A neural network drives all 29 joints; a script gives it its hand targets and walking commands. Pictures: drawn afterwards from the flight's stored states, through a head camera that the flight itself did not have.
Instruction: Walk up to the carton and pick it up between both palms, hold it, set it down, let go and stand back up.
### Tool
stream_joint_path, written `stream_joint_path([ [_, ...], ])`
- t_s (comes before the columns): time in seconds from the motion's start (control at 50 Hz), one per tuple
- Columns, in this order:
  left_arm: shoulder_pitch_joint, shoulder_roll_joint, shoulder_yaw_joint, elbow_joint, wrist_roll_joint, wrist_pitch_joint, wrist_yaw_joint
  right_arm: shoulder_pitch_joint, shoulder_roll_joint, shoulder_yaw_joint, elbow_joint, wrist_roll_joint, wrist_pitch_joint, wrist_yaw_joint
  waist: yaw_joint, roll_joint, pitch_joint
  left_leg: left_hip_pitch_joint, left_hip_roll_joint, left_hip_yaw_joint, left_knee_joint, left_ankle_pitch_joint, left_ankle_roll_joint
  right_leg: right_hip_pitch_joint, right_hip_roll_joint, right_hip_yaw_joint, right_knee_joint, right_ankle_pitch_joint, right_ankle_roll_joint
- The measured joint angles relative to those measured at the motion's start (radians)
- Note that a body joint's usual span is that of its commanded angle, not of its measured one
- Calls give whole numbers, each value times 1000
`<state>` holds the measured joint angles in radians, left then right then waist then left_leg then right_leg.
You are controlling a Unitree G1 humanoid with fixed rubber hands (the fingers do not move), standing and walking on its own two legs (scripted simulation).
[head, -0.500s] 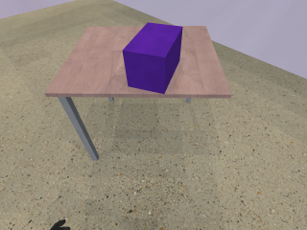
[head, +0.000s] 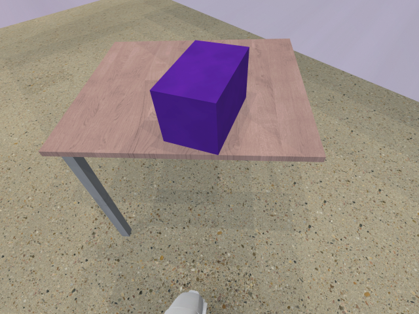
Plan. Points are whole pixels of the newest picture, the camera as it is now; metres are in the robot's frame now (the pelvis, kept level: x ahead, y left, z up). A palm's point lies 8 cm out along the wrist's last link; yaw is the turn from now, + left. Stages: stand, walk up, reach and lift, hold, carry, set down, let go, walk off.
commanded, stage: walk up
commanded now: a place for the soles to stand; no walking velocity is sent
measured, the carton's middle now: (206, 94) +0.70 +0.09 +0.02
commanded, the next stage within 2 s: none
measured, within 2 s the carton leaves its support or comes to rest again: neither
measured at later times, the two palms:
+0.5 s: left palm (65, 248) +0.25 +0.39 -0.09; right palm (370, 271) +0.23 -0.28 -0.08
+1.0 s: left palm (97, 198) +0.40 +0.38 -0.12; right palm (342, 224) +0.34 -0.26 -0.10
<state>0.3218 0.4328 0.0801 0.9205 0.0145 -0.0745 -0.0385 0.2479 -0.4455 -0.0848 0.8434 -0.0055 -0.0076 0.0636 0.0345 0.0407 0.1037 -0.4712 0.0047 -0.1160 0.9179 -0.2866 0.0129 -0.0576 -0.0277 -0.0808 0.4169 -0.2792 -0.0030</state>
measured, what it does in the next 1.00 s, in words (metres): walks ahead: left foot, then right foot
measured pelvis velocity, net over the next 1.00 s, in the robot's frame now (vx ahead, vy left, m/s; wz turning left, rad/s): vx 0.27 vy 0.07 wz -0.02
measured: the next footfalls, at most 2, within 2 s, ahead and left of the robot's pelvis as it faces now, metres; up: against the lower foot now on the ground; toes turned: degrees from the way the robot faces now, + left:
left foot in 0.16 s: +0.23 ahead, +0.16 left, +0.00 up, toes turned +4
right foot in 0.58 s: +0.33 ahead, -0.07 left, +0.00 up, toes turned -3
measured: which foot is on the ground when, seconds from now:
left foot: up 0.00-0.14, down 0.16-0.60, up 0.62-0.88, down 0.90-1.00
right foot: down 0.00-0.16, up 0.18-0.56, down 0.58-0.96, up 0.98-1.00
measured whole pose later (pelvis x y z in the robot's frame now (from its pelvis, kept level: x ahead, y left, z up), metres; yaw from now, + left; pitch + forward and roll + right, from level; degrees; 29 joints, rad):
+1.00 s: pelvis +0.27 +0.07 -0.02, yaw -1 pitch -3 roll +0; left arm 0.11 0.42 0.04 0.80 -0.01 0.05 -0.01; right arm 0.22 -0.42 -0.03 0.86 -0.01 -0.02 -0.03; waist 0.00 -0.05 0.12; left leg -0.25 0.02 -0.01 0.64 -0.34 -0.01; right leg -0.35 -0.02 0.03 0.80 -0.42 -0.01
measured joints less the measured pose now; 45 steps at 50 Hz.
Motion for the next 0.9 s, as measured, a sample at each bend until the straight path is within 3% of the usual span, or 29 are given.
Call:
stream_joint_path([
  [0.06,2,10,2,-19,5,-5,-1,0,7,0,-15,-9,-2,13,-13,-11,-1,-12,42,43,-166,64,-5,33,-5,-15,-2,-40,9],
  [0.14,-5,24,-4,-59,3,-2,0,-7,7,-1,-19,-16,-13,25,-16,-27,-4,47,69,123,-319,134,19,50,-19,-19,73,-134,39],
  [0.16,-8,29,-5,-66,2,2,-1,-6,9,-5,-20,-17,-21,22,-20,-42,-6,64,56,134,-330,159,24,42,-35,-15,128,-174,35],
  [0.2,-22,28,-4,-75,-3,16,4,-11,25,-11,-35,-24,-37,9,-36,-84,8,68,21,160,-269,121,20,-32,-68,30,350,-221,-6],
  [0.26,-34,5,-28,-92,-8,29,11,11,32,-8,-57,-12,-43,-5,-63,-60,2,109,32,154,-270,62,31,-195,18,97,667,-240,-45],
  [0.3,-38,7,-38,-99,-9,26,4,31,37,-3,-64,-7,-44,-10,-76,-56,0,166,32,156,-335,75,31,-276,32,102,729,-186,-50],
  [0.38,-28,20,-26,-118,-10,23,-7,86,27,2,-77,-3,-57,-18,-82,-64,-6,251,7,167,-435,88,31,-379,10,134,664,-63,-24],
  [0.48,8,24,-15,-106,-3,38,-11,114,1,0,-110,-11,-43,-20,-77,-54,-14,305,-15,196,-458,42,44,-404,-20,107,422,-16,10],
  [0.58,-3,11,-16,-103,12,37,6,105,-10,17,-122,2,-23,-40,-68,-23,-14,298,-12,205,-340,-69,14,-303,-9,52,191,115,-13],
  [0.6,-11,8,-14,-102,16,30,12,93,-5,21,-115,4,-18,-45,-58,-14,-12,286,0,205,-294,-101,8,-290,3,52,185,76,-19],
  [0.7,-65,-27,-41,-121,3,27,33,15,32,60,-74,8,9,-57,-24,-12,9,224,-40,86,-136,-268,5,-267,17,63,207,27,-28],
  [0.8,-109,-60,-68,-128,-6,37,40,-22,28,64,-42,9,10,-69,-25,-19,17,176,-29,36,-133,-216,-4,-229,5,67,155,36,-19],
  [0.9,-164,-45,-60,-144,-8,75,33,-24,22,63,-2,17,-6,-82,-35,-49,20,227,15,84,-311,-20,-24,-238,-8,58,221,-14,1],
])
